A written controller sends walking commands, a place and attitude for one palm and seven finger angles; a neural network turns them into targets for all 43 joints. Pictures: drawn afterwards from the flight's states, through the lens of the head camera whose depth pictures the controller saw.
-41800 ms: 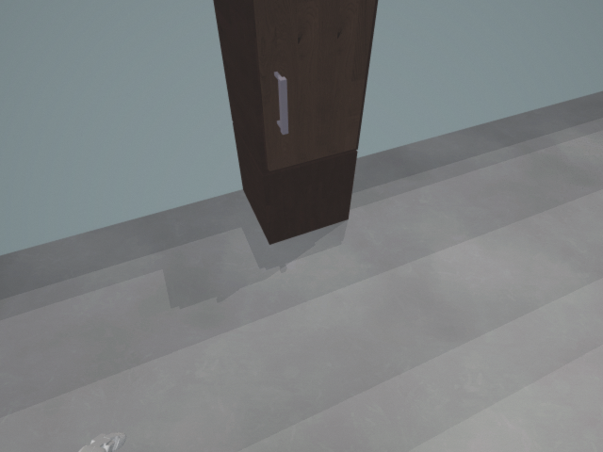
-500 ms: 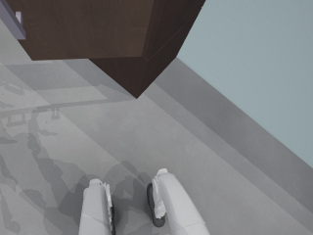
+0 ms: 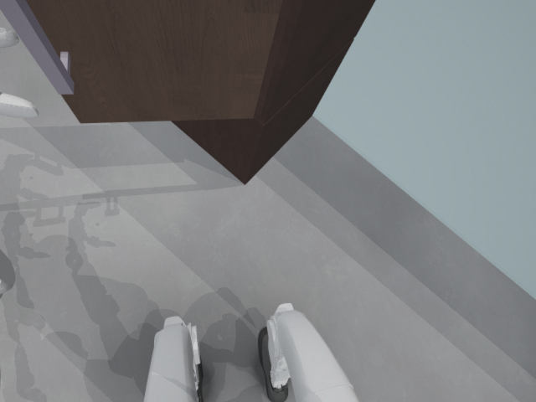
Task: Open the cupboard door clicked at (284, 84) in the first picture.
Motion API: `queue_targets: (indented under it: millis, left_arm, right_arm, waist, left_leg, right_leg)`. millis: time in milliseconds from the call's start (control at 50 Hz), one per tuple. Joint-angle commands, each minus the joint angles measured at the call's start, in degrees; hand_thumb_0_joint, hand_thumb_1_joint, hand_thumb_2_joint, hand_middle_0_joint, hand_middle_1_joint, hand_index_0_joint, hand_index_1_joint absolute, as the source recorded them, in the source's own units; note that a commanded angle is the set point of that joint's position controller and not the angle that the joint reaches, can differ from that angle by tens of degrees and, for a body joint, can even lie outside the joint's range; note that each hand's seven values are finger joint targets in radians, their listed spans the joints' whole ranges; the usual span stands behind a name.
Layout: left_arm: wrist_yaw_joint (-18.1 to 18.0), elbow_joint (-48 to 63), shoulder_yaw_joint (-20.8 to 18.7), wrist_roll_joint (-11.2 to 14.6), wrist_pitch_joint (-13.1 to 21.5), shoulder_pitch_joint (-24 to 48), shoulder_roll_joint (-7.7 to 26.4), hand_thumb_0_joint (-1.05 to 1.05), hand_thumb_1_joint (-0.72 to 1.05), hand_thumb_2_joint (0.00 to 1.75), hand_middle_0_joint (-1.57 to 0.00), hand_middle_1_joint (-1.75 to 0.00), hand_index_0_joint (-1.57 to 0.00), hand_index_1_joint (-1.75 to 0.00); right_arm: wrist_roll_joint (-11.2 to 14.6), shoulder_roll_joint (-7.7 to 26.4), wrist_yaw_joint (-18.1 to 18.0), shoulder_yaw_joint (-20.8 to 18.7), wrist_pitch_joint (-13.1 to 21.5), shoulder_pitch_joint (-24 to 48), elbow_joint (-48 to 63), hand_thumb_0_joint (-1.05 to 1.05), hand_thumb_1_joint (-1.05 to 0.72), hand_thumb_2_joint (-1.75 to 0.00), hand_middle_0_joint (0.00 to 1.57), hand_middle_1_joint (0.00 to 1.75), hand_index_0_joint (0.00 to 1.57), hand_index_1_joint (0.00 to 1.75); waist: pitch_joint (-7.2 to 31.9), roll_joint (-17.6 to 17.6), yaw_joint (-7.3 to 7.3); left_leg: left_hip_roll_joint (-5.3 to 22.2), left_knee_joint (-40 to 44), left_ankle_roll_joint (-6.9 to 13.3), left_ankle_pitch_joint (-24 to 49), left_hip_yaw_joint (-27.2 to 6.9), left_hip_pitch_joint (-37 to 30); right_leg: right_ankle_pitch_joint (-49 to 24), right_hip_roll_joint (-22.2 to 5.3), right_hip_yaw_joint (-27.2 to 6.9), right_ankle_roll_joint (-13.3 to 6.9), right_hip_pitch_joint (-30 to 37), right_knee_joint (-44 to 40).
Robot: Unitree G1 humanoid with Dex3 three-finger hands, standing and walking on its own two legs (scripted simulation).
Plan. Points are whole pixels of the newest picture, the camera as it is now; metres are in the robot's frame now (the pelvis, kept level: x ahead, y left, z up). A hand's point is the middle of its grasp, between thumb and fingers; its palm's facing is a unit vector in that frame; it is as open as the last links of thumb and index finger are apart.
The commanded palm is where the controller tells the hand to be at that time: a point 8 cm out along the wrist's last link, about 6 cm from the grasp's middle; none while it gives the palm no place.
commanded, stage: move the hooked fingers beside the handle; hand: left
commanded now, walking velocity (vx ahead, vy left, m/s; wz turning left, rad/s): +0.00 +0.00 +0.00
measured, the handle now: (38, 28) +0.60 +0.24 +0.05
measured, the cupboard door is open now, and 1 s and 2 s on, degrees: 48 48 48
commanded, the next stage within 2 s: slide the fingers in behind the handle in 0.36 s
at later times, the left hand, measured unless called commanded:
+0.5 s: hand out of the picture +0.55 +0.29 +0.06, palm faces +0.04 -1.00 -0.04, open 14.0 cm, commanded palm +0.55 +0.30 +0.05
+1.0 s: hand (18, 55) +0.55 +0.26 +0.05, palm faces +0.03 -1.00 -0.04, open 14.0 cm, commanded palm +0.55 +0.27 +0.05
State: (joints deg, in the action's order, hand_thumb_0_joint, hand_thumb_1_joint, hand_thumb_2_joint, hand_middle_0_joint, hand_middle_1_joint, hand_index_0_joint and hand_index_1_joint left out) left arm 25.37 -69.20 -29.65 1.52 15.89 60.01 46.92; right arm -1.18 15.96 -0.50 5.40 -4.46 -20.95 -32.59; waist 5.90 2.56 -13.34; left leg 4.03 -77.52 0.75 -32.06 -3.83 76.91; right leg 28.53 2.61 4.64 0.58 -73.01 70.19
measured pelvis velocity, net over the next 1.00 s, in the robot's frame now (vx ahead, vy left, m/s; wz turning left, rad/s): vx -0.01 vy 0.00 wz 0.00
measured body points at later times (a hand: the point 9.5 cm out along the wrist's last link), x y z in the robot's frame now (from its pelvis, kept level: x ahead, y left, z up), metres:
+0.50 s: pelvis -0.01 +0.00 -0.02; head +0.20 +0.05 +0.37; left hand +0.54 +0.34 +0.06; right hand -0.01 -0.26 -0.11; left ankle +0.02 +0.11 -0.61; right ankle +0.04 -0.13 -0.61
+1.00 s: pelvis -0.01 +0.00 -0.01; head +0.20 +0.05 +0.39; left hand +0.55 +0.31 +0.06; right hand -0.02 -0.26 -0.10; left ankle +0.02 +0.11 -0.61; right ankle +0.04 -0.13 -0.61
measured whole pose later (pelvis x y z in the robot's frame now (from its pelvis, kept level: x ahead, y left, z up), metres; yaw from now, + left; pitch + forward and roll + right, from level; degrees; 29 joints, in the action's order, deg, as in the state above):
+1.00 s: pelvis -0.01 +0.00 -0.01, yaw +0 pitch +32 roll -7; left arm 21.3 -68.7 -27.4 1.2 17.9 63.2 44.0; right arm -1.8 15.0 0.1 5.4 -3.8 -21.5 -34.7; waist 5.7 2.6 -14.0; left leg 3.6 -79.1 0.8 -31.9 -4.2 79.6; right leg 28.6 2.2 4.9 0.6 -75.5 71.9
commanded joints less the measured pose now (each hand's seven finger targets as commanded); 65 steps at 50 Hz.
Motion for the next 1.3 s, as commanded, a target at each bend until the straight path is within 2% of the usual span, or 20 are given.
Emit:
queue_targets:
  millis: [0,80,140,200,260,340,380,500,560,600,700,760,820,940,960,1040,1080,1140,1200,1280]
  left_arm:
    - [-0.7,13.3,-2.3,2.9,6.8,24.7,15.6,0.00,-0.50,0.30,-0.30,-1.20,-0.30,-1.20]
    - [-1.3,10.6,-3.7,1.7,7.7,25.4,18.9,0.00,-0.50,0.30,-0.30,-1.20,-0.30,-1.20]
    - [-1.3,8.3,-1.9,0.2,6.3,25.0,18.6,0.00,-0.50,0.30,-0.30,-1.20,-0.30,-1.20]
    - [-0.6,8.3,-1.3,0.3,5.7,25.7,18.5,0.00,-0.50,0.30,-0.30,-1.20,-0.30,-1.20]
    - [0.4,9.4,-3.1,0.8,5.3,27.9,22.1,0.00,-0.50,0.30,-0.30,-1.20,-0.30,-1.20]
    - [1.1,12.5,-4.3,0.8,5.7,29.7,24.3,0.00,-0.50,0.30,-0.30,-1.20,-0.30,-1.20]
    - [1.1,13.2,-2.7,0.8,5.4,30.1,21.6,0.00,-0.50,0.30,-0.30,-1.20,-0.30,-1.20]
    - [0.7,10.5,0.6,0.9,2.3,28.0,16.1,0.00,-0.50,0.30,-0.30,-1.20,-0.30,-1.20]
    - [-0.3,10.3,0.8,0.8,1.8,29.2,15.9,0.00,-0.50,0.30,-0.30,-1.20,-0.30,-1.20]
    - [-1.1,12.3,0.1,0.9,2.9,29.4,15.8,0.00,-0.50,0.30,-0.30,-1.20,-0.30,-1.20]
    - [-3.3,13.7,-1.5,0.6,4.9,28.9,16.2,0.00,-0.50,0.30,-0.30,-1.20,-0.30,-1.20]
    - [-4.0,11.4,-0.8,0.2,4.8,26.9,15.3,0.00,-0.50,0.30,-0.30,-1.20,-0.30,-1.20]
    - [-4.2,12.2,-0.6,0.0,5.2,27.4,15.0,0.00,-0.50,0.30,-0.30,-1.20,-0.30,-1.20]
    - [-4.1,12.6,2.6,1.1,5.7,27.0,8.8,0.00,-0.50,0.30,-0.30,-1.20,-0.30,-1.20]
    - [-4.3,12.4,2.0,1.6,5.6,27.9,9.0,0.00,-0.50,0.30,-0.30,-1.20,-0.30,-1.20]
    - [-5.4,11.3,1.5,1.1,5.8,27.2,9.1,0.00,-0.50,0.30,-0.30,-1.20,-0.30,-1.20]
    - [-6.5,11.9,2.3,0.7,6.3,28.5,7.7,0.00,-0.50,0.30,-0.30,-1.20,-0.30,-1.20]
    - [-7.5,12.1,0.5,-0.1,6.9,27.7,10.8,0.00,-0.50,0.30,-0.30,-1.20,-0.30,-1.20]
    - [-7.3,12.9,3.3,-0.1,7.4,27.9,6.7,0.00,-0.50,0.30,-0.30,-1.20,-0.30,-1.20]
    - [-6.8,13.8,3.9,1.3,7.4,27.7,4.5,0.00,-0.50,0.30,-0.30,-1.20,-0.30,-1.20]
  right_arm:
    - [-0.3,12.2,-0.8,-4.5,0.5,-12.3,0.0,0.00,-0.90,-0.90,0.20,0.30,0.20,0.30]
    - [0.0,12.2,-1.0,-3.9,0.7,-11.6,0.0,0.00,-0.90,-0.90,0.20,0.30,0.20,0.30]
    - [0.1,12.2,-1.1,-3.5,0.4,-11.2,0.4,0.00,-0.90,-0.90,0.20,0.30,0.20,0.30]
    - [0.1,12.5,-1.3,-3.4,0.4,-11.0,0.6,0.00,-0.90,-0.90,0.20,0.30,0.20,0.30]
    - [0.2,12.9,-1.8,-3.1,0.4,-11.1,0.8,0.00,-0.90,-0.90,0.20,0.30,0.20,0.30]
    - [-0.1,13.1,-1.7,-3.2,0.6,-11.5,0.2,0.00,-0.90,-0.90,0.20,0.30,0.20,0.30]
    - [-0.1,12.9,-1.4,-3.4,0.7,-12.0,-0.1,0.00,-0.90,-0.90,0.20,0.30,0.20,0.30]
    - [-0.2,13.0,-1.3,-3.5,0.5,-12.7,-0.4,0.00,-0.90,-0.90,0.20,0.30,0.20,0.30]
    - [-0.3,12.9,-1.4,-3.3,0.7,-13.1,-0.6,0.00,-0.90,-0.90,0.20,0.30,0.20,0.30]
    - [-0.6,12.8,-1.2,-3.6,0.9,-13.4,-0.7,0.00,-0.90,-0.90,0.20,0.30,0.20,0.30]
    - [-1.0,12.4,-0.7,-3.8,1.1,-13.6,-0.9,0.00,-0.90,-0.90,0.20,0.30,0.20,0.30]
    - [-0.8,12.2,-0.5,-3.7,1.0,-13.2,-0.7,0.00,-0.90,-0.90,0.20,0.30,0.20,0.30]
    - [-0.8,12.1,-0.4,-3.9,1.0,-13.3,-1.0,0.00,-0.90,-0.90,0.20,0.30,0.20,0.30]
    - [-1.0,11.9,-0.1,-4.5,0.8,-13.4,-1.6,0.00,-0.90,-0.90,0.20,0.30,0.20,0.30]
    - [-1.0,11.9,-0.2,-4.6,0.9,-13.4,-1.8,0.00,-0.90,-0.90,0.20,0.30,0.20,0.30]
    - [-1.0,11.6,-0.1,-4.5,0.9,-13.5,-1.8,0.00,-0.90,-0.90,0.20,0.30,0.20,0.30]
    - [-1.2,11.3,0.1,-4.5,1.0,-13.6,-1.9,0.00,-0.90,-0.90,0.20,0.30,0.20,0.30]
    - [-1.3,11.3,0.2,-4.4,0.8,-13.3,-1.5,0.00,-0.90,-0.90,0.20,0.30,0.20,0.30]
    - [-1.3,11.0,0.4,-4.8,0.8,-13.2,-1.7,0.00,-0.90,-0.90,0.20,0.30,0.20,0.30]
    - [-1.1,11.0,0.5,-5.2,0.7,-13.4,-1.9,0.00,-0.90,-0.90,0.20,0.30,0.20,0.30]
  waist:
    - [33.0,13.1,-1.14]
    - [32.1,13.2,-0.83]
    - [31.5,14.3,-0.84]
    - [33.2,15.2,-1.24]
    - [35.2,13.8,-1.65]
    - [38.8,17.8,-0.93]
    - [39.1,19.3,-1.28]
    - [34.6,18.1,-1.98]
    - [32.7,16.2,-2.47]
    - [34.7,18.2,-1.80]
    - [35.5,18.3,-1.03]
    - [33.2,15.3,-1.53]
    - [34.0,16.5,-1.28]
    - [34.4,17.1,-1.85]
    - [34.1,14.8,-2.37]
    - [34.1,14.8,-1.61]
    - [33.0,15.3,-2.25]
    - [34.4,14.2,-1.34]
    - [35.5,14.9,-1.93]
    - [36.5,15.3,-2.03]
  left_leg:
    - [-0.4,6.3,1.3,28.9,-2.2,-30.7]
    - [-0.7,5.6,1.6,26.4,-1.7,-27.3]
    - [-0.8,5.3,1.5,25.5,-1.8,-26.5]
    - [-0.7,4.6,1.5,25.2,-2.0,-27.2]
    - [-0.9,3.7,2.1,23.9,-1.7,-24.1]
    - [-0.5,3.3,1.5,26.9,-2.7,-28.3]
    - [-0.3,3.7,1.2,28.0,-3.5,-31.3]
    - [0.0,5.7,0.8,25.6,-4.6,-32.7]
    - [-0.1,6.1,1.0,23.6,-4.3,-30.3]
    - [0.0,6.4,0.6,25.2,-4.7,-32.8]
    - [-0.1,6.6,0.3,26.8,-4.4,-33.4]
    - [-0.3,6.6,1.0,24.7,-3.3,-29.9]
    - [-0.3,6.5,0.8,25.9,-3.2,-30.7]
    - [-0.3,7.1,0.3,27.4,-4.0,-34.4]
    - [-0.3,6.7,0.8,26.5,-3.6,-32.9]
    - [-0.6,6.6,0.8,27.2,-3.3,-31.7]
    - [-0.6,6.4,1.0,27.3,-3.3,-31.8]
    - [-0.8,6.0,1.2,26.4,-2.3,-29.0]
    - [-0.8,5.8,1.1,27.6,-2.4,-31.1]
    - [-0.9,6.0,0.9,29.1,-2.7,-33.1]
  right_leg:
    - [-17.2,1.3,-1.0,-1.9,9.9,-5.7]
    - [-15.8,1.2,-1.4,-2.0,10.6,-5.0]
    - [-14.7,1.0,-1.2,-1.9,9.4,-4.5]
    - [-14.1,1.0,-1.0,-1.9,7.8,-4.0]
    - [-14.9,1.0,-1.6,-1.6,10.5,-3.7]
    - [-14.9,1.1,-1.0,-1.9,8.4,-2.8]
    - [-14.3,1.2,-0.6,-2.1,6.0,-2.9]
    - [-11.8,1.1,0.5,-2.1,2.4,-4.1]
    - [-11.4,1.2,0.5,-2.0,3.3,-4.4]
    - [-11.6,1.1,0.5,-2.3,2.8,-4.3]
    - [-12.5,1.1,0.3,-2.4,4.2,-4.3]
    - [-12.6,1.2,-0.2,-2.1,6.7,-5.1]
    - [-13.3,1.1,-0.2,-2.2,6.6,-4.9]
    - [-13.3,1.1,0.2,-2.3,4.5,-5.3]
    - [-13.6,1.1,0.0,-2.1,5.7,-5.5]
    - [-14.3,1.0,-0.2,-2.2,6.8,-5.2]
    - [-14.4,1.0,-0.3,-2.2,5.8,-5.1]
    - [-15.2,1.0,-1.0,-2.1,9.5,-5.0]
    - [-16.0,0.9,-0.9,-2.1,8.7,-4.9]
    - [-16.9,0.9,-0.8,-2.3,8.5,-5.1]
